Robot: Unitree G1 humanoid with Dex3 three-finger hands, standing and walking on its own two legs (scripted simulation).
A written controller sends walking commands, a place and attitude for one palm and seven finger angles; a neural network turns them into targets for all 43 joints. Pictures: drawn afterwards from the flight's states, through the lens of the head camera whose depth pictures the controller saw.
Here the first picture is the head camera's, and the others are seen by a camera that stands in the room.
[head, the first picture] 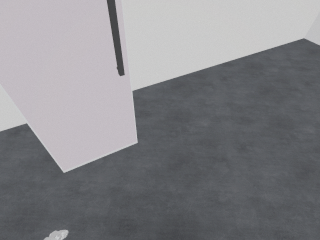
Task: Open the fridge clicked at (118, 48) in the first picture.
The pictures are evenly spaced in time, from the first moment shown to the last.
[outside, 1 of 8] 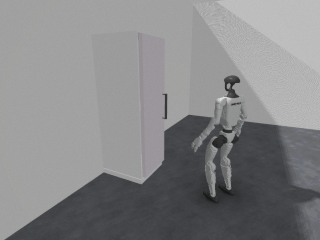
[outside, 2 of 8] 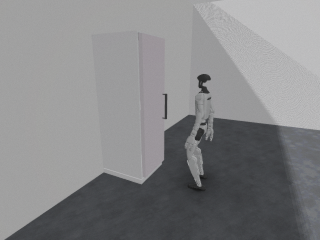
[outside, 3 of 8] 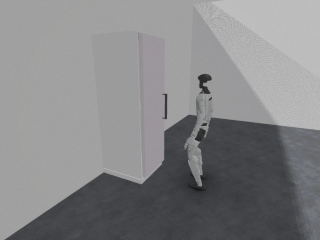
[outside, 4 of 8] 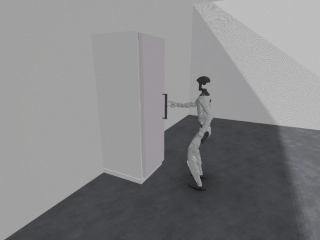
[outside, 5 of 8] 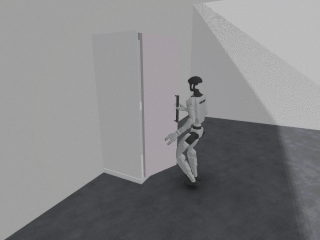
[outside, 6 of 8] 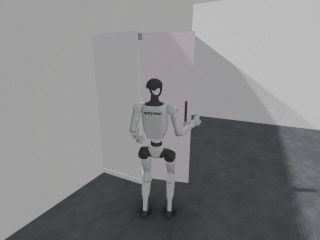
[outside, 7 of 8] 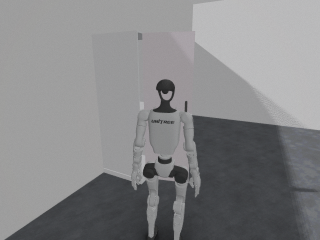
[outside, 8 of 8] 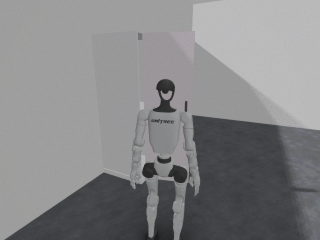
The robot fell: no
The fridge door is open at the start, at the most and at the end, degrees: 0 79 75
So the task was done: yes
